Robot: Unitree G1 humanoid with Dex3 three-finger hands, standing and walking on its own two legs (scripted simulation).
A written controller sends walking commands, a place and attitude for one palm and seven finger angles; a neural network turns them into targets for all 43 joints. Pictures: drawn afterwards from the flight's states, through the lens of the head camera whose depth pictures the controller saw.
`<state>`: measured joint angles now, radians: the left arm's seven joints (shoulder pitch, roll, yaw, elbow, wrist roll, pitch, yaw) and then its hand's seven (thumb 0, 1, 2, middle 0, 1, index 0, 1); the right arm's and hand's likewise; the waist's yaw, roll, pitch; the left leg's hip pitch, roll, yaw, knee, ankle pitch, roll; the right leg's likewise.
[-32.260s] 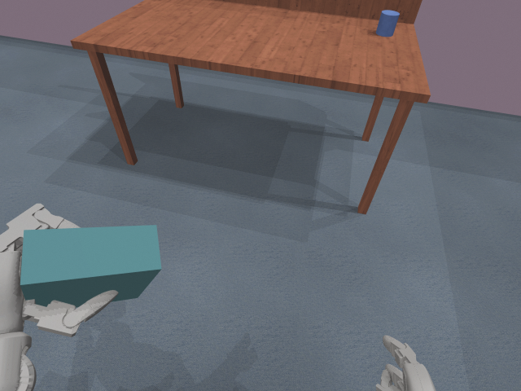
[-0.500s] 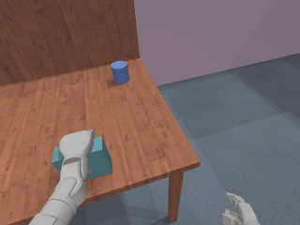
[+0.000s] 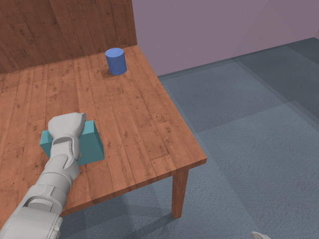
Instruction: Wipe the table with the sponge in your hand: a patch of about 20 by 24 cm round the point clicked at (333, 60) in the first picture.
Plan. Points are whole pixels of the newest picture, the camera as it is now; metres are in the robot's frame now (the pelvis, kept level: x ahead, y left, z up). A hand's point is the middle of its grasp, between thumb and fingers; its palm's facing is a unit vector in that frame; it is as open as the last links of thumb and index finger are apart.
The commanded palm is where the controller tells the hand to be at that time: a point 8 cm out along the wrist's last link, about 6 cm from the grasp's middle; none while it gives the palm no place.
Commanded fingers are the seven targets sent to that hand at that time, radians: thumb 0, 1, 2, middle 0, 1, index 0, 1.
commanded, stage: wipe forward along the middle lane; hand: left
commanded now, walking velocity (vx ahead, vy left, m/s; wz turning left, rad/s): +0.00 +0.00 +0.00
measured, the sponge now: (77, 150) +0.36 +0.27 -0.01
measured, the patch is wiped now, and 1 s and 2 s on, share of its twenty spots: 1.00 1.00 1.00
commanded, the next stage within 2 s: slide back across to the first lane in 0.98 s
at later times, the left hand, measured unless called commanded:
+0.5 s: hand (71, 125) +0.42 +0.29 +0.04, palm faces -0.11 +0.01 -0.99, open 9.6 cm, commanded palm +0.41 +0.29 +0.06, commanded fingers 0.00 0.10 1.30 -1.20 -1.60 -1.20 -1.60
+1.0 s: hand (68, 114) +0.47 +0.32 +0.04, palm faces -0.12 +0.01 -0.99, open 9.6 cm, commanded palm +0.46 +0.30 +0.06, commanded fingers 0.00 0.10 1.30 -1.20 -1.60 -1.20 -1.60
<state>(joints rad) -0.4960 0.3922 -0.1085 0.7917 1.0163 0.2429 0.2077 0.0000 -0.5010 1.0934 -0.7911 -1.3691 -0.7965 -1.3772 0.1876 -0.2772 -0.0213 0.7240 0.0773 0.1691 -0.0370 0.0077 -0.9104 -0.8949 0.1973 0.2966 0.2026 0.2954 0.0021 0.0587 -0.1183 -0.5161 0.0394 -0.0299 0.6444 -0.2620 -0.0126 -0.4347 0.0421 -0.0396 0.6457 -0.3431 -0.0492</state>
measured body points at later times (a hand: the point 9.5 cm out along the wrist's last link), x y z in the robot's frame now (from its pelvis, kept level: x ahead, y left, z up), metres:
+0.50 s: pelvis +0.00 +0.02 -0.01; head +0.04 +0.01 +0.44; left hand +0.42 +0.29 +0.09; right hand +0.07 -0.25 -0.14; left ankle +0.04 +0.14 -0.72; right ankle -0.01 -0.09 -0.72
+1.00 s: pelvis +0.00 +0.04 -0.01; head +0.07 +0.05 +0.43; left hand +0.47 +0.32 +0.09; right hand +0.04 -0.23 -0.14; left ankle +0.04 +0.14 -0.72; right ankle -0.01 -0.09 -0.72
